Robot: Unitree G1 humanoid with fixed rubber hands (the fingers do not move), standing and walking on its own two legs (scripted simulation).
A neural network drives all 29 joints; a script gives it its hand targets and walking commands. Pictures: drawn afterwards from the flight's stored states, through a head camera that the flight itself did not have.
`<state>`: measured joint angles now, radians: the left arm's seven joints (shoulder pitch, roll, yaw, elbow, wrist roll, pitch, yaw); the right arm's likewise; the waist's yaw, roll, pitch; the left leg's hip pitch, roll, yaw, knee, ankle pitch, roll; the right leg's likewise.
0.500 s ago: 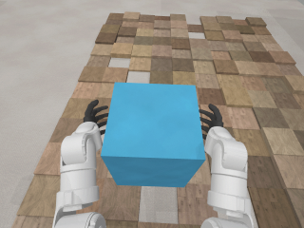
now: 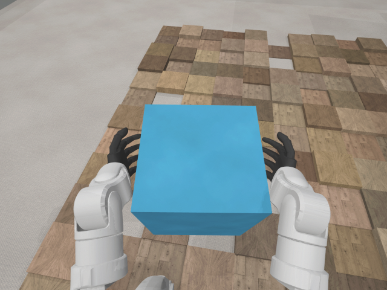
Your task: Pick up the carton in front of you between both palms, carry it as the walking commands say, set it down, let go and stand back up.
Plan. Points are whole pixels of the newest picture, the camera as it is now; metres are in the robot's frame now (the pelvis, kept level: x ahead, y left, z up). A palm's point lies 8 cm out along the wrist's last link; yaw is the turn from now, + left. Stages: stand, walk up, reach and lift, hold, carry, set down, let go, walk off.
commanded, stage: carry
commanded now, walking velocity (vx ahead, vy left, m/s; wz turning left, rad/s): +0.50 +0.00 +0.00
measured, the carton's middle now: (198, 178) +0.34 +0.02 +0.04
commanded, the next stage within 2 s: none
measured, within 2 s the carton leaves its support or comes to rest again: neither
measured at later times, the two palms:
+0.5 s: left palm (154, 67) +0.65 +0.17 +0.10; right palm (265, 78) +0.63 -0.14 +0.10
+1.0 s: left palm (175, 20) +0.94 +0.15 +0.11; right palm (262, 26) +0.95 -0.16 +0.09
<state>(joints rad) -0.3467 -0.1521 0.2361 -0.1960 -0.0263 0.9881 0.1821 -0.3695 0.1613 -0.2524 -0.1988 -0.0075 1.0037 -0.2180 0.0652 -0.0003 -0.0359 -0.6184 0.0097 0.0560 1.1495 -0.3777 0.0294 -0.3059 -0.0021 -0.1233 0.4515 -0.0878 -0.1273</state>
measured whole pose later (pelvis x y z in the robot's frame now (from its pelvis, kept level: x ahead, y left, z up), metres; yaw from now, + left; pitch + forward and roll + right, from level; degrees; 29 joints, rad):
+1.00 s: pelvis +0.61 -0.01 -0.03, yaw -3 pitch +6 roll +1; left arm -0.48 -0.13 0.26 -0.13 -0.03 1.02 0.21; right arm -0.50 0.14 -0.29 -0.13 -0.04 1.02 -0.25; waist 0.08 0.02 -0.06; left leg -0.92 0.06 0.08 1.22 -0.34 0.06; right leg -0.15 0.00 -0.06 0.44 -0.39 -0.05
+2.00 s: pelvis +1.25 +0.02 -0.01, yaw -2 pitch +4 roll -2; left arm -0.31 -0.17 0.20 -0.19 0.04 1.08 0.16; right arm -0.30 0.17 -0.25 -0.21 -0.03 1.08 -0.17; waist 0.03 0.03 -0.11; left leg -0.46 0.05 0.13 0.39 0.00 0.04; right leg -0.03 -0.02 -0.10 0.53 -0.45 0.03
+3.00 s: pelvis +1.91 +0.07 +0.00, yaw -2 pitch +5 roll -2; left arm -0.65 -0.06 0.31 0.03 0.01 1.10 0.26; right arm -0.65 0.11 -0.33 0.04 -0.01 1.06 -0.24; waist -0.03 -0.01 -0.07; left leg -0.45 0.03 0.11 0.59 -0.23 0.07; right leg -0.43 -0.01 -0.03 1.15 -0.50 -0.03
